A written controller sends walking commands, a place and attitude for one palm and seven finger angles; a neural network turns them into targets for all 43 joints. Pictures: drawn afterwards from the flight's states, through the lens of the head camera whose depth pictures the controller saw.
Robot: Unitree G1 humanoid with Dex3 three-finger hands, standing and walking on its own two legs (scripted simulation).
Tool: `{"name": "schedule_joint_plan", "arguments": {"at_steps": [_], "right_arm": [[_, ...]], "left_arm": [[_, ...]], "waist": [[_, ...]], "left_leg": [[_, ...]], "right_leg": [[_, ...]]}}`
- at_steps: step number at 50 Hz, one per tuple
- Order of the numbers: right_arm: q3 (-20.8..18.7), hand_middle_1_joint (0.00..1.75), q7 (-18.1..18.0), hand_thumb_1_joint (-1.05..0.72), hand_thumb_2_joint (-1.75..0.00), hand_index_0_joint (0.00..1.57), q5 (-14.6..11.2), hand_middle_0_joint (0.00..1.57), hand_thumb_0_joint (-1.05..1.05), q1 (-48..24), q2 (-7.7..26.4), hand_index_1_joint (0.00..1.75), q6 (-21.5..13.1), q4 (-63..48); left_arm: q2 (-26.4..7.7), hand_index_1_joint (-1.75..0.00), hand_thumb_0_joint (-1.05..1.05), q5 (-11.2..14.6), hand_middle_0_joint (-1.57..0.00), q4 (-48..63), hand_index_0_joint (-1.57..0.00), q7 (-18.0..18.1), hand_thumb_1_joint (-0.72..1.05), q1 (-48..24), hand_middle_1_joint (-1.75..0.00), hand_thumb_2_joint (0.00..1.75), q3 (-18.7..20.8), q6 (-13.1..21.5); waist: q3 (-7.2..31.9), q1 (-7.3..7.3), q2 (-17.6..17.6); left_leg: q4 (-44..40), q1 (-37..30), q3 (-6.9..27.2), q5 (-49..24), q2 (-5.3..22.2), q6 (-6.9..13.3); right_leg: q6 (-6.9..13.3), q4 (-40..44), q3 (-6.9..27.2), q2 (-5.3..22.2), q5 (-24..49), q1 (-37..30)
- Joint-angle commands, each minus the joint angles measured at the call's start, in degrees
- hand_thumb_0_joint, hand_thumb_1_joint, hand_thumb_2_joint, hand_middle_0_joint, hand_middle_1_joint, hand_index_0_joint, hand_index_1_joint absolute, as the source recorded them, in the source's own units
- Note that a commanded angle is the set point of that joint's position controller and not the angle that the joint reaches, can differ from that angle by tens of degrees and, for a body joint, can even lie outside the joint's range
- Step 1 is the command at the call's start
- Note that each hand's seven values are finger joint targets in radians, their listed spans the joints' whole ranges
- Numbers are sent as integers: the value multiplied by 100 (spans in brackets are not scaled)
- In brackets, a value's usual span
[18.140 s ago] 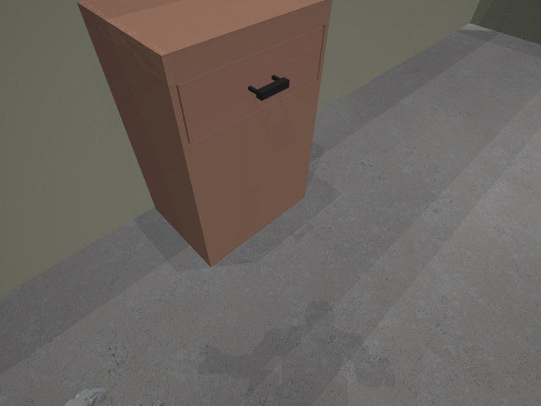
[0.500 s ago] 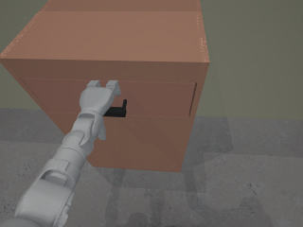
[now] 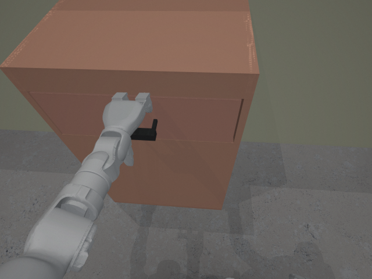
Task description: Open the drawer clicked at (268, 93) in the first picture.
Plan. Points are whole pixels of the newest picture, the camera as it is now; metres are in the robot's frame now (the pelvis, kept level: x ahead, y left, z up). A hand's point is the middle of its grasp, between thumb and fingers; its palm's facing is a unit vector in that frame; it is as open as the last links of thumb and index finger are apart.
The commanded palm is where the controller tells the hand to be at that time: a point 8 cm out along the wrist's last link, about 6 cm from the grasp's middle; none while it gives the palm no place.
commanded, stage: lower the fingers behind the handle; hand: left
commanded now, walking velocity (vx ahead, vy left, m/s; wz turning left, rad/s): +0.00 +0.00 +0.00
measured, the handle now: (136, 127) +0.50 +0.14 -0.02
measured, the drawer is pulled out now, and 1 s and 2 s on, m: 0.00 0.00 0.00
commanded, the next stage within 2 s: lift the fingers back up to retry in 1.70 s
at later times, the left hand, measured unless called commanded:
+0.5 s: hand (136, 136) +0.44 +0.13 +0.01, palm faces -0.04 -0.03 -1.00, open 13.8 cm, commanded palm +0.42 +0.14 +0.07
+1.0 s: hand (143, 141) +0.45 +0.12 -0.01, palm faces -0.01 -0.03 -1.00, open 13.7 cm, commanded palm +0.42 +0.14 +0.04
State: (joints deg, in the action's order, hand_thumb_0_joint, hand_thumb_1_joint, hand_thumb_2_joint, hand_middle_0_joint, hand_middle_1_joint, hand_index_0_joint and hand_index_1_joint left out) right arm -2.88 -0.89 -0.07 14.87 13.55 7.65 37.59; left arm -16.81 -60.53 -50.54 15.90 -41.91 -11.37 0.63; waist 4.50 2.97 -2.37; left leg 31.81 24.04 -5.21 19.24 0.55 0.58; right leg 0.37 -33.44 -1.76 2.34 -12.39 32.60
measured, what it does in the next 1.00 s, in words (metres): stands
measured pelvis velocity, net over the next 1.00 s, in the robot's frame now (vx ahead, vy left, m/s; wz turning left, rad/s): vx -0.01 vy -0.01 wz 0.01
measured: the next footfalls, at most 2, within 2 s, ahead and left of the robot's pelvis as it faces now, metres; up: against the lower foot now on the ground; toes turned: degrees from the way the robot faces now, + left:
none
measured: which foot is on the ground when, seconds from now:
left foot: down 0.00-1.00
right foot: down 0.00-1.00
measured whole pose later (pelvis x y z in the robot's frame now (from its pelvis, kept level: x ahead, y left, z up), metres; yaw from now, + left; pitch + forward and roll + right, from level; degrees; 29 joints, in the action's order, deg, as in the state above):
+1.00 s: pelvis -0.01 -0.01 -0.02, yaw +0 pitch +16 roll +1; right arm -3.5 -0.4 1.8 15.4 13.2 8.0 40.0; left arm -13.7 -64.2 -56.9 25.8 -42.7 -10.1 -0.3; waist 6.1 4.6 -2.3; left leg 40.5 34.1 -4.8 22.5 1.0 0.3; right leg 0.8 -41.3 -1.8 2.4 -15.1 42.4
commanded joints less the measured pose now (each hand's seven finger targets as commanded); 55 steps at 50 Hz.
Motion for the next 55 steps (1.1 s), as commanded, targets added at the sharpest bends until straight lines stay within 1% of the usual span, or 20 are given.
{"name": "schedule_joint_plan", "arguments": {"at_steps": [1,3,6,8,11,13,15,17,22,24,27,31,34,37,44,46,48,51,54,55], "right_arm": [[-275,30,-51,-90,-90,20,32,20,0,284,733,30,-119,-549],[-264,30,-61,-90,-90,20,39,20,0,291,755,30,-108,-541],[-266,30,-31,-90,-90,20,43,20,0,314,732,30,-102,-458],[-251,30,-40,-90,-90,20,44,20,0,309,767,30,-100,-420],[-276,30,-11,-90,-90,20,56,20,0,346,732,30,-106,-386],[-290,30,-15,-90,-90,20,78,20,0,354,751,30,-98,-382],[-282,30,-27,-90,-90,20,93,20,0,366,733,30,-78,-410],[-286,30,-14,-90,-90,20,90,20,0,329,714,30,-77,-427],[-270,30,-59,-90,-90,20,75,20,0,295,745,30,-83,-406],[-286,30,-72,-90,-90,20,89,20,0,318,731,30,-88,-383],[-308,30,-76,-90,-90,20,101,20,0,365,724,30,-110,-390],[-325,30,-64,-90,-90,20,118,20,0,431,735,30,-133,-316],[-342,30,-64,-90,-90,20,140,20,0,496,736,30,-145,-276],[-356,30,-21,-90,-90,20,178,20,0,529,708,30,-139,-246],[-315,30,-2,-90,-90,20,199,20,0,448,761,30,-58,-238],[-300,30,-19,-90,-90,20,187,20,0,412,764,30,-62,-244],[-306,30,-37,-90,-90,20,196,20,0,416,769,30,-64,-254],[-252,30,-69,-90,-90,20,162,20,0,420,805,30,-51,-217],[-228,30,-97,-90,-90,20,143,20,0,427,820,30,-66,-234],[-223,30,-110,-90,-90,20,139,20,0,447,833,30,-71,-214]], "left_arm": [[-712,-120,0,24,-30,1323,-30,223,-50,-2437,-120,30,240,150],[-1000,-120,0,5,-30,1381,-30,268,-50,-2433,-120,30,486,186],[-740,-120,0,-36,-30,1247,-30,393,-50,-2488,-120,30,290,123],[-918,-120,0,-84,-30,1057,-30,471,-50,-2444,-120,30,453,52],[-610,-120,0,-119,-30,975,-30,529,-50,-2460,-120,30,224,-24],[-740,-120,0,-96,-30,1047,-30,549,-50,-2542,-120,30,357,-25],[-924,-120,0,-126,-30,1141,-30,568,-50,-2395,-120,30,503,18],[-696,-120,0,-118,-30,1085,-30,578,-50,-2219,-120,30,361,19],[-978,-120,0,-192,-30,912,-30,683,-50,-2149,-120,30,554,-28],[-829,-120,0,-216,-30,1008,-30,706,-50,-2419,-120,30,386,-4],[-835,-120,0,-169,-30,986,-30,699,-50,-2228,-120,30,453,64],[-504,-120,0,-174,-30,813,-30,720,-50,-2399,-120,30,193,134],[-648,-120,0,-261,-30,858,-30,806,-50,-2634,-120,30,304,213],[-502,-120,0,-296,-30,791,-30,926,-50,-2597,-120,30,266,213],[-799,-120,0,-363,-30,320,-30,1183,-50,-2318,-120,30,571,-89],[-748,-120,0,-367,-30,265,-30,1197,-50,-2431,-120,30,479,-173],[-854,-120,0,-370,-30,347,-30,1204,-50,-2475,-120,30,571,-184],[-921,-120,0,-317,-30,-83,-30,1145,-50,-2266,-120,30,561,-353],[-893,-120,0,-318,-30,-183,-30,1083,-50,-2284,-120,30,490,-392],[-878,-120,0,-328,-30,-295,-30,1071,-50,-2278,-120,30,468,-418]], "waist": [[2272,5,397],[2349,-48,467],[2092,37,493],[2087,15,640],[2160,48,432],[2325,47,570],[2547,-43,475],[2382,-25,478],[2233,0,648],[2298,97,502],[2491,53,472],[2260,218,528],[2485,205,370],[2587,198,276],[2528,156,625],[2434,198,593],[2638,163,537],[2290,208,777],[2260,211,657],[2176,262,776]], "left_leg": [[-276,-383,150,-1999,-176,133],[-265,-334,186,-2087,-193,134],[-282,-277,166,-1980,-174,119],[-289,-142,187,-1896,-196,124],[-229,-219,164,-1945,-192,107],[-182,-184,163,-2028,-213,134],[-157,-166,147,-2134,-229,128],[-138,-89,119,-2081,-225,117],[-95,196,84,-1745,-267,146],[-42,105,108,-1766,-266,144],[50,98,101,-1806,-286,141],[153,147,163,-1653,-275,141],[262,157,210,-1718,-291,134],[369,170,229,-1888,-271,108],[456,712,167,-1624,-291,129],[447,780,145,-1376,-294,137],[473,767,150,-1419,-308,148],[458,1055,104,-1056,-309,159],[477,1155,106,-899,-319,158],[492,1187,109,-819,-304,162]], "right_leg": [[215,113,30,-232,1642,-1830],[222,74,43,-238,1722,-1951],[211,102,13,-252,1617,-1746],[213,92,27,-261,1566,-1797],[224,37,4,-269,1572,-1664],[212,24,37,-260,1758,-1854],[213,-60,51,-249,1942,-2016],[205,-52,40,-248,1938,-1918],[180,-48,88,-244,1752,-1894],[181,-79,86,-244,1750,-1782],[178,-137,84,-246,1823,-1819],[174,-161,40,-264,1568,-1410],[199,-300,35,-269,1550,-1312],[215,-419,6,-278,1655,-1195],[182,-530,44,-276,1684,-1307],[172,-482,66,-271,1446,-1206],[181,-526,75,-267,1488,-1310],[132,-454,106,-257,1214,-1224],[144,-484,117,-251,1020,-1097],[136,-473,107,-257,916,-992]]}}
